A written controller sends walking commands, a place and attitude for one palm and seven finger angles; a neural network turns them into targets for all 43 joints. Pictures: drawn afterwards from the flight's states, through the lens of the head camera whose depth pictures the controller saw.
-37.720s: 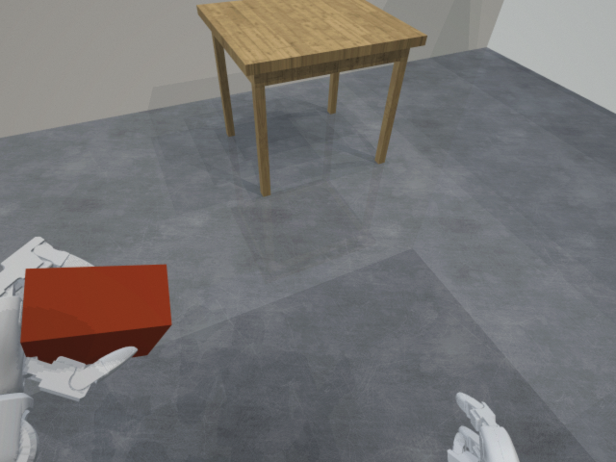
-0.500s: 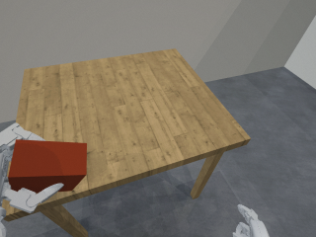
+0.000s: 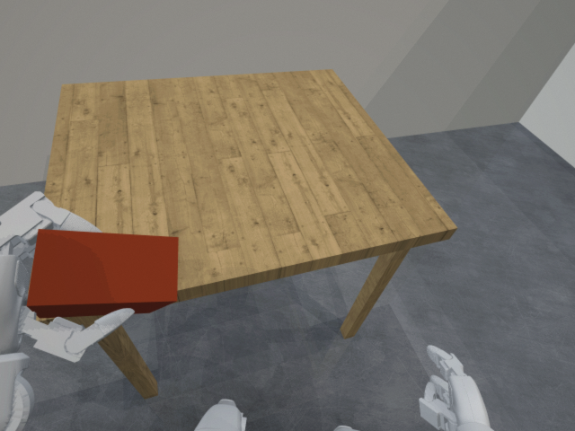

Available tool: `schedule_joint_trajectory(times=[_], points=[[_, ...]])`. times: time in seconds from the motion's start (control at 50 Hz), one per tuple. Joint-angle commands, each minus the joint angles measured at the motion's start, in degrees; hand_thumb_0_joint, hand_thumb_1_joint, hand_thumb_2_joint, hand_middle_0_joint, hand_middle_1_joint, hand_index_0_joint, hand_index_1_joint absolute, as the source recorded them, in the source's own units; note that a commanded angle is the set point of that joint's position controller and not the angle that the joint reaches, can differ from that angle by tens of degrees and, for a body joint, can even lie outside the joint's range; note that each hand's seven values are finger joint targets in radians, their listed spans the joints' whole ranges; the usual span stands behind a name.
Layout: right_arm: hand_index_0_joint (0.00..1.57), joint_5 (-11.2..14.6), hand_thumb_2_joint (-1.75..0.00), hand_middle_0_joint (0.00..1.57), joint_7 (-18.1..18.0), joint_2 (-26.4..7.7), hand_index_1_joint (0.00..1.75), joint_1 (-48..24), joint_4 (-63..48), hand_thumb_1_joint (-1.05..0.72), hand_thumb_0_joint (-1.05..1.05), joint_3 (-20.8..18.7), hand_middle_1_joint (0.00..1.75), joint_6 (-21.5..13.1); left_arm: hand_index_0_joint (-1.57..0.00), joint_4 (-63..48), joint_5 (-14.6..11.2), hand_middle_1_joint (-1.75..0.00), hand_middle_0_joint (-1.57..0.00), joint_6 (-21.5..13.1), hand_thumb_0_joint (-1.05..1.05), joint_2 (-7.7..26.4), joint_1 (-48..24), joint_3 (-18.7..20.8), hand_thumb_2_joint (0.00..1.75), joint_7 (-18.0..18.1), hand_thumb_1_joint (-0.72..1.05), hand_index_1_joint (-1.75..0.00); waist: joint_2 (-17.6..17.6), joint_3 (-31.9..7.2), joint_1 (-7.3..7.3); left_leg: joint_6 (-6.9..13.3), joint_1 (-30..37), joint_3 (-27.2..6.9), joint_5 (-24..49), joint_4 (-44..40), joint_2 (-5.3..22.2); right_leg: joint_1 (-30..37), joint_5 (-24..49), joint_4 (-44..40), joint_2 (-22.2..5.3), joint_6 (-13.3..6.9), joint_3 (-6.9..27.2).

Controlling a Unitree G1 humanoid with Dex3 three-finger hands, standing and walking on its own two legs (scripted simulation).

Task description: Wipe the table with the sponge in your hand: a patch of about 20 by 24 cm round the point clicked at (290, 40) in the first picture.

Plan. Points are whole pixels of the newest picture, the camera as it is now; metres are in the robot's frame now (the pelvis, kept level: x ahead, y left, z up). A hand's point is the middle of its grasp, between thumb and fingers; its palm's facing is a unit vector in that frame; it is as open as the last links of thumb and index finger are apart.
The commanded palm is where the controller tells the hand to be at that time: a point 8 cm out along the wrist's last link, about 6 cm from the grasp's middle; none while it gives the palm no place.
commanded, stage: step back with the hand held close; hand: left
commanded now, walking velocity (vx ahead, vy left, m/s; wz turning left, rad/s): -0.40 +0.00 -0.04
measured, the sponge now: (124, 279) +0.23 +0.20 +0.15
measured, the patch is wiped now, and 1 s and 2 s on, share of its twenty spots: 1.00 1.00 1.00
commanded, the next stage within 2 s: stop stepping back and stand still in 0.40 s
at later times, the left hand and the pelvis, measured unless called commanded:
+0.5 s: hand (10, 379) +0.13 +0.24 +0.17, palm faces +0.35 -0.87 -0.36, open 10.2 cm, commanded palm +0.05 +0.28 +0.21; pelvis -0.11 +0.00 +0.01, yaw +0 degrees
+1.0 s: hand out of the picture -0.04 +0.18 +0.18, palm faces +0.34 -0.90 -0.29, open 10.2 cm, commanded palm -0.09 +0.23 +0.21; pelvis -0.25 -0.05 +0.02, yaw +0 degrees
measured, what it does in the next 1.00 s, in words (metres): walks backwards: right foot, then left foot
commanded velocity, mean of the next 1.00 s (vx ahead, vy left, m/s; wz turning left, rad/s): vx -0.03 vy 0.03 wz -0.05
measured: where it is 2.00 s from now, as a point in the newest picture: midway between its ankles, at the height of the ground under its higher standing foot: outside the picture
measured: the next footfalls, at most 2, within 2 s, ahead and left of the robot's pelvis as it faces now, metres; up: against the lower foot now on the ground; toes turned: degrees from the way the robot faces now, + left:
right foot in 0.18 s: -0.02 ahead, -0.13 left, +0.00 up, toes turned +4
left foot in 0.44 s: -0.04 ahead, +0.11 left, +0.00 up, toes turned +4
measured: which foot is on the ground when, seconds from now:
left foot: down 0.00-0.20, up 0.22-0.42, down 0.44-0.74, up 0.76-1.00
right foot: down 0.00-0.00, up 0.02-0.16, down 0.18-0.44, up 0.46-0.72, down 0.74-1.00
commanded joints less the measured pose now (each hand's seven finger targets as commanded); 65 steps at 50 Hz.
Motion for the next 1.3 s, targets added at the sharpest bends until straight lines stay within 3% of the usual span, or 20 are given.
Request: schedule_joint_trajectory(times=[0.0, 0.14, 0.2, 0.22, 0.36, 0.42, 0.46, 0.64, 0.68, 0.72, 0.74, 0.78, 0.86, 0.98, 1.02, 1.1, 1.18, 1.2, 1.22, 1.28], points=[[0.20, -0.7, -0.90, 0.20, -0.2, -8.4, 0.30, -6.5, -10.4, -0.90, 0.00, -4.1, 0.30, -3.4, -1.20, -17.7, 1.7, -1.60, -1.20, -5.2, 0.00, 9.7, -4.4, 10.3, 1.30, 1.5, 0.10, -1.60, 24.3, -8.7, -0.12, 8.3, -15.4, -19.8, -33.5, -32.8, 13.6, 17.5, -12.6, 21.6, 6.9, 0.1, 2.3], [0.20, -0.5, -0.90, 0.20, 1.9, -5.2, 0.30, -2.1, -6.5, -0.90, 0.00, -4.1, 0.30, -5.4, -1.20, -14.1, -1.7, -1.60, -1.20, -6.9, 0.00, 7.5, 4.1, 11.0, 1.30, 0.2, 0.10, -1.60, 17.8, -12.0, 0.85, 2.8, 11.6, -7.5, -8.0, -17.5, 8.5, 9.3, -11.3, -11.1, 5.1, -3.8, 5.1], [0.20, 0.7, -0.90, 0.20, 1.2, -3.5, 0.30, -2.4, -5.6, -0.90, 0.00, -3.0, 0.30, -5.0, -1.20, -14.3, -0.1, -1.60, -1.20, -8.3, 0.00, 9.5, -5.8, 6.8, 1.30, -0.1, 0.10, -1.60, -13.0, -9.5, -0.18, -2.4, 8.1, 7.0, -11.8, 19.9, -3.6, 4.2, 27.5, -24.5, -15.3, -9.7, 22.9], [0.20, 1.2, -0.90, 0.20, 0.6, -4.6, 0.30, -4.8, -5.8, -0.90, 0.00, -4.6, 0.30, -4.9, -1.20, -10.0, -1.0, -1.60, -1.20, -6.8, 0.00, 7.3, -4.2, 4.6, 1.30, -0.3, 0.10, -1.60, -18.1, -6.5, 0.14, -1.9, 3.8, 2.1, -14.1, 29.9, -3.8, 4.5, 38.5, -21.5, -15.4, -9.9, 20.1], [0.20, 0.2, -0.90, 0.20, -0.8, -4.4, 0.30, -7.6, -7.0, -0.90, 0.00, -1.5, 0.30, -1.1, -1.20, -4.0, -0.8, -1.60, -1.20, -5.8, 0.00, 9.3, -9.6, 8.1, 1.30, -0.4, 0.10, -1.60, 0.6, -7.4, -0.97, -1.0, 10.6, 5.9, 0.2, -15.8, -1.3, 16.5, 45.8, -3.0, -9.6, -7.0, 13.4], [0.20, 0.7, -0.90, 0.20, 0.9, -6.2, 0.30, -3.5, -9.5, -0.90, 0.00, -4.3, 0.30, -2.0, -1.20, -13.7, -1.0, -1.60, -1.20, -6.2, 0.00, 8.2, -5.1, 7.9, 1.30, -0.2, 0.10, -1.60, 14.5, -15.1, -0.07, 7.6, 33.8, -9.9, 51.5, -17.3, 19.9, -6.5, -14.9, 12.9, 2.3, -1.1, 8.3], [0.20, 1.0, -0.90, 0.20, 2.8, -6.7, 0.30, -2.2, -9.0, -0.90, 0.00, -5.6, 0.30, -3.3, -1.20, -13.0, -0.7, -1.60, -1.20, -6.3, 0.00, 8.4, 2.2, 9.7, 1.30, -0.3, 0.10, -1.60, 11.5, -18.5, -0.05, 8.9, 39.6, -6.9, 55.9, -15.6, 20.1, -11.9, -21.6, 19.5, 4.1, -0.9, 9.0], [0.20, 1.7, -0.90, 0.20, 2.9, -6.7, 0.30, -5.1, -9.2, -0.90, 0.00, -3.7, 0.30, -4.1, -1.20, -12.7, -1.4, -1.60, -1.20, -2.0, 0.00, 9.5, 3.4, 10.8, 1.30, 0.0, 0.10, -1.60, 15.9, -7.6, -0.46, 5.0, 5.0, -2.6, -22.1, -28.8, 12.1, 13.0, -11.4, 3.7, 2.9, -2.0, 0.8], [0.20, 1.7, -0.90, 0.20, 2.2, -6.7, 0.30, -5.2, -8.9, -0.90, 0.00, -3.4, 0.30, -2.9, -1.20, -8.1, -1.2, -1.60, -1.20, -2.0, 0.00, 8.7, 2.0, 10.7, 1.30, -0.5, 0.10, -1.60, 15.4, -6.7, 0.35, 3.7, 2.3, 0.8, -24.0, -22.3, 8.7, 18.3, -7.5, -6.3, 3.6, -2.9, -2.3], [0.20, 1.8, -0.90, 0.20, 1.9, -5.9, 0.30, -3.4, -8.3, -0.90, 0.00, -3.9, 0.30, -2.0, -1.20, -4.7, -1.0, -1.60, -1.20, -2.0, 0.00, 8.6, -0.4, 9.9, 1.30, -1.2, 0.10, -1.60, -2.2, -7.3, 0.42, 2.3, 3.1, 9.0, -21.2, 1.7, 0.8, 18.1, -1.0, -20.5, -1.1, -5.8, 0.2], [0.20, 2.0, -0.90, 0.20, 1.7, -6.1, 0.30, -3.6, -8.4, -0.90, 0.00, -4.3, 0.30, -1.9, -1.20, -5.2, -1.0, -1.60, -1.20, -2.4, 0.00, 9.9, -2.0, 9.8, 1.30, -1.3, 0.10, -1.60, -14.5, -6.2, -0.15, 1.5, -0.2, 9.1, -14.8, 24.7, -2.7, 13.4, 5.5, -26.0, -10.8, -10.2, 13.0], [0.20, 2.7, -0.90, 0.20, 1.5, -7.1, 0.30, -2.2, -5.6, -0.90, 0.00, -4.9, 0.30, -3.5, -1.20, -2.1, -1.2, -1.60, -1.20, -2.3, 0.00, 7.8, -4.7, 7.3, 1.30, -1.8, 0.10, -1.60, -16.6, -7.3, -1.84, 0.8, -1.7, 1.5, -6.1, 36.1, -1.6, 7.5, 5.2, -25.2, -15.6, -12.2, 21.0], [0.20, 2.2, -0.90, 0.20, 1.9, -4.9, 0.30, -3.9, -4.4, -0.90, 0.00, -2.9, 0.30, -2.3, -1.20, -4.9, -1.0, -1.60, -1.20, -3.7, 0.00, 6.9, -9.9, 4.2, 1.30, -2.8, 0.10, -1.60, 0.1, -1.8, -3.25, 2.5, 4.5, 2.2, -3.6, 22.0, 3.9, -6.5, -14.6, -24.6, -15.3, -10.6, 12.7], [0.20, 1.4, -0.90, 0.20, -0.6, -5.8, 0.30, -0.3, -4.7, -0.90, 0.00, -2.9, 0.30, -7.1, -1.20, -8.5, -1.0, -1.60, -1.20, -3.9, 0.00, 9.1, -2.9, 7.0, 1.30, 0.3, 0.10, -1.60, 4.0, -11.8, -1.14, 5.7, 21.4, 8.5, -10.6, -20.4, -0.3, 3.4, -19.1, -10.3, -7.8, -7.1, 8.7], [0.20, 1.0, -0.90, 0.20, -0.5, -7.6, 0.30, -1.7, -6.5, -0.90, 0.00, -3.6, 0.30, -7.5, -1.20, -12.7, -0.7, -1.60, -1.20, -4.3, 0.00, 10.8, -2.1, 9.0, 1.30, 0.7, 0.10, -1.60, 25.3, -10.5, -0.43, 11.6, 24.5, -12.0, -11.7, -30.2, 13.9, -5.7, -18.0, 16.1, 4.1, -2.2, -2.2], [0.20, 1.8, -0.90, 0.20, 0.8, -6.0, 0.30, -0.4, -2.2, -0.90, 0.00, -3.1, 0.30, -8.5, -1.20, -5.7, -0.5, -1.60, -1.20, -3.7, 0.00, 10.6, -1.1, 10.4, 1.30, 0.1, 0.10, -1.60, 13.8, -2.7, -0.74, 11.5, 16.1, -6.8, 4.7, -25.9, 15.2, -8.4, -12.1, 18.3, -2.5, -2.2, 5.1], [0.20, 1.4, -0.90, 0.20, 0.2, -8.0, 0.30, -1.6, -3.6, -0.90, 0.00, -3.3, 0.30, -7.6, -1.20, 4.0, -0.9, -1.60, -1.20, -2.2, 0.00, 6.6, -5.9, 6.6, 1.30, -1.0, 0.10, -1.60, 4.8, -1.7, 1.50, 6.9, 1.2, 2.8, -17.2, -9.4, 6.8, 19.0, -3.6, -9.2, 1.0, -1.9, -0.8], [0.20, 1.5, -0.90, 0.20, 0.1, -7.2, 0.30, -1.4, -3.5, -0.90, 0.00, -3.7, 0.30, -7.1, -1.20, 5.6, -0.5, -1.60, -1.20, -1.9, 0.00, 5.9, -5.8, 5.4, 1.30, -1.4, 0.10, -1.60, -7.3, -1.8, 1.29, 5.4, -2.6, 8.0, -18.9, 5.9, 0.8, 20.8, -4.6, -15.5, -1.7, -3.4, 3.6], [0.20, 1.8, -0.90, 0.20, 0.4, -6.7, 0.30, -3.8, -5.2, -0.90, 0.00, -4.4, 0.30, -6.5, -1.20, 4.3, -0.6, -1.60, -1.20, -1.7, 0.00, 7.7, -7.8, 5.1, 1.30, -1.7, 0.10, -1.60, -23.1, -2.9, 1.01, 3.8, -8.3, 7.0, -18.4, 25.2, -3.4, 16.2, -21.2, -26.3, -16.0, -8.2, 29.8], [0.20, 1.4, -0.90, 0.20, 1.5, -5.6, 0.30, -2.2, -1.1, -0.90, 0.00, -3.4, 0.30, -6.0, -1.20, 0.5, -0.8, -1.60, -1.20, -3.8, 0.00, 8.4, -13.6, 4.9, 1.30, -3.3, 0.10, -1.60, -9.9, -3.0, -1.98, 2.7, -0.8, 1.0, -4.5, 32.4, 0.7, 0.2, -29.2, -27.6, -16.8, -11.4, 30.6]])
